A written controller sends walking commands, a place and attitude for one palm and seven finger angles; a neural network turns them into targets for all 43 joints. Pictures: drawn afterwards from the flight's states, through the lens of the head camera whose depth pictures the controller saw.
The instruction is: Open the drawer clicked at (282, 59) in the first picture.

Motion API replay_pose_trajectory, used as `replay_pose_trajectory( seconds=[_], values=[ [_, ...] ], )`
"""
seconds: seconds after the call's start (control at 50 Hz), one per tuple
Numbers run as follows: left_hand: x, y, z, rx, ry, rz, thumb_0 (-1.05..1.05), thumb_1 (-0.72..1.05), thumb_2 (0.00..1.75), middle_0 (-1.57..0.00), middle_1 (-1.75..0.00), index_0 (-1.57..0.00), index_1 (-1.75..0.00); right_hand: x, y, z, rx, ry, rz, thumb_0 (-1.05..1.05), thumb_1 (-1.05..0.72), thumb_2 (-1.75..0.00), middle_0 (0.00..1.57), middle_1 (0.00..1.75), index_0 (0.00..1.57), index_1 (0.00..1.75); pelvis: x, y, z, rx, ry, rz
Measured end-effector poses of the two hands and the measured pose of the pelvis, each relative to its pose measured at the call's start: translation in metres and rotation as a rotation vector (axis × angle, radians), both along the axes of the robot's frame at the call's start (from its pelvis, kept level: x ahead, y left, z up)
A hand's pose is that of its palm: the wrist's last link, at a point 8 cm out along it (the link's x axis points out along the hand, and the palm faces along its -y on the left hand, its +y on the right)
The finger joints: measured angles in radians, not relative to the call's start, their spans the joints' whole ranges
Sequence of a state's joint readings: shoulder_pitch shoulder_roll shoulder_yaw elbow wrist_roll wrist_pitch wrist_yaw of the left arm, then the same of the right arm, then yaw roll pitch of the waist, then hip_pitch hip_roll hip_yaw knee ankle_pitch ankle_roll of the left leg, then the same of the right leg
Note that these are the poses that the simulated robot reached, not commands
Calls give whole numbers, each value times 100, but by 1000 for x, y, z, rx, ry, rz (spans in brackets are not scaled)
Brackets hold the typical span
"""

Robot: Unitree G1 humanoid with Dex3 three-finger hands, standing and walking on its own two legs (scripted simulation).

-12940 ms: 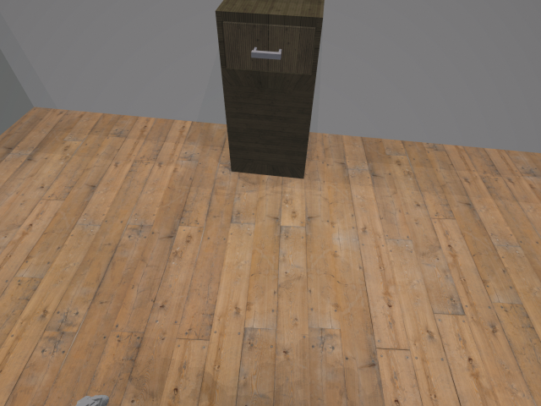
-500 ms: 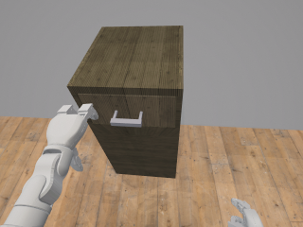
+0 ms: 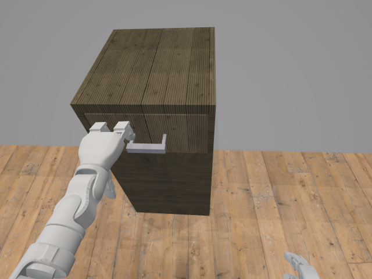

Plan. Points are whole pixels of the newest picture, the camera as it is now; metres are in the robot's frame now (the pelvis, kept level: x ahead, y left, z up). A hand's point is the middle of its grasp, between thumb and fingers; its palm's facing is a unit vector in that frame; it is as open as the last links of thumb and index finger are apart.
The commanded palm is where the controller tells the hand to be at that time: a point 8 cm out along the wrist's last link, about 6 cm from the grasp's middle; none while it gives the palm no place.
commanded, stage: move the hooked fingers above the handle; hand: left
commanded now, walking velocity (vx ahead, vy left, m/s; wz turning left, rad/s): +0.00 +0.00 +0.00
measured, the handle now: (147, 142) +0.50 +0.18 -0.07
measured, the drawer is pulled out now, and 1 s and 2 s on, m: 0.00 0.00 0.00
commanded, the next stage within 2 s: lower the fingers behind the handle in 1.70 s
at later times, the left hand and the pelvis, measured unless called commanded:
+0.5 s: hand (130, 151) +0.40 +0.19 +0.02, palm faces -0.04 -0.03 -1.00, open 13.8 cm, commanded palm +0.38 +0.20 +0.07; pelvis +0.00 -0.01 -0.01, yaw +0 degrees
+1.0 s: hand (140, 143) +0.45 +0.18 -0.02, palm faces -0.06 -0.03 -1.00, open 13.8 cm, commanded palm +0.44 +0.18 +0.04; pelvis +0.00 +0.00 -0.02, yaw +0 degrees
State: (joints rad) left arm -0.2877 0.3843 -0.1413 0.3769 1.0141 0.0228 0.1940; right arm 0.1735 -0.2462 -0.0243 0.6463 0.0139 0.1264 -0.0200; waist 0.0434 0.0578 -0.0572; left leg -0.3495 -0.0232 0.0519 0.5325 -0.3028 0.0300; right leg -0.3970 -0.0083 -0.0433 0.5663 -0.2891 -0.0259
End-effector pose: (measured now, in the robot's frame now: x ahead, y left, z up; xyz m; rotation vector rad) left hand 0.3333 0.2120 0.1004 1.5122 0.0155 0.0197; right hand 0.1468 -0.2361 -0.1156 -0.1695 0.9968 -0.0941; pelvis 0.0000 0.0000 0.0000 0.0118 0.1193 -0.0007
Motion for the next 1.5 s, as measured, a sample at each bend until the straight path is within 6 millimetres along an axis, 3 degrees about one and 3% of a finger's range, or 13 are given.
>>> replay_pose_trajectory(
  seconds=[0.36,0.66,1.02,1.14,1.28,1.5],
  values=[
    [38,-22,-21,20,17,-20,0,-49,30,-32,-120,-32,-120,-45,-28,-14,-32,100,-95,1,-90,-90,20,30,20,30,1,-7,-5,4,53,-5],
    [63,-23,-39,35,53,-6,0,-49,30,-32,-120,-32,-120,-67,-35,-19,-54,151,-127,1,-90,-90,20,30,20,30,-1,-10,-10,1,102,1],
    [105,-32,-63,28,58,-18,0,-49,30,-32,-121,-32,-120,-125,-28,-28,-81,289,-187,0,-90,-90,20,30,20,30,-4,3,-22,-13,193,-4],
    [104,-31,-64,22,37,-16,0,-48,30,-34,-123,-34,-122,-141,-21,-32,-68,337,-199,0,-90,-90,20,30,20,30,-4,8,-24,-16,200,-12],
    [103,-29,-65,30,50,-10,0,-49,30,-33,-122,-33,-121,-143,-13,-31,-57,330,-205,1,-90,-90,20,30,21,30,-6,12,-23,-19,191,-14],
    [103,-32,-63,19,31,-17,0,-49,30,-33,-121,-32,-120,-124,-12,-30,-61,287,-183,0,-90,-90,20,30,21,30,-4,14,-23,-20,190,-14]
  ],
)
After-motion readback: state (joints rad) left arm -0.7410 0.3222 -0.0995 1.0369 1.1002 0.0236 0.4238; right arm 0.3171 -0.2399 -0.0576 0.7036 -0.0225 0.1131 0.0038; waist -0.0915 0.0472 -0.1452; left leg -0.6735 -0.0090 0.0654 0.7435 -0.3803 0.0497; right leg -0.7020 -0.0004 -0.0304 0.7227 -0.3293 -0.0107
